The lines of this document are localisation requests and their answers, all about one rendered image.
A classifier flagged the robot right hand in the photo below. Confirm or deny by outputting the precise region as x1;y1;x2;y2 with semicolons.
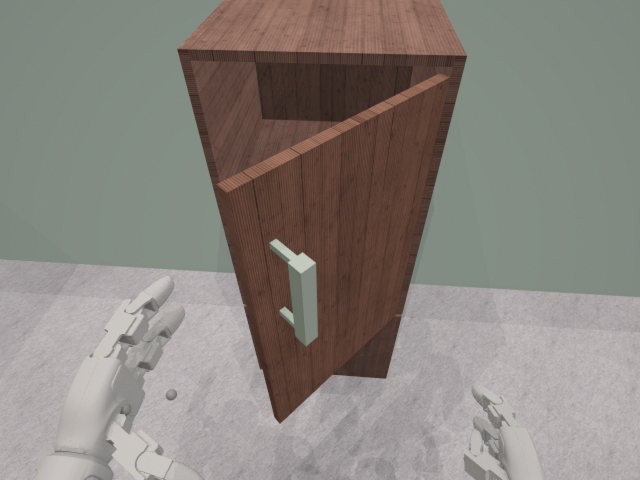
464;384;546;480

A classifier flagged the robot left hand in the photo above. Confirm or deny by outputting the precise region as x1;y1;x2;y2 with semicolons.
54;276;204;480

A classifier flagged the handle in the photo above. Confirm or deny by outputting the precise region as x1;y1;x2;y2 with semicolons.
270;239;318;346

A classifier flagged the cupboard door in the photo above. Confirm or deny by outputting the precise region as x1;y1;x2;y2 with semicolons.
216;73;450;424

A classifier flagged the left robot forearm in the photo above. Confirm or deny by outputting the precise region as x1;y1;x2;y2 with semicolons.
34;452;114;480

